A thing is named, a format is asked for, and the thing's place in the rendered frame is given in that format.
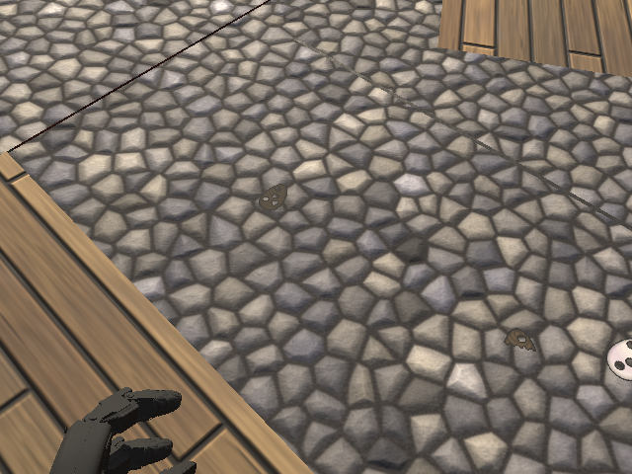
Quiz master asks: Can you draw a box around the left robot hand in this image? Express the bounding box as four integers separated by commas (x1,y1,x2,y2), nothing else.
49,387,197,474

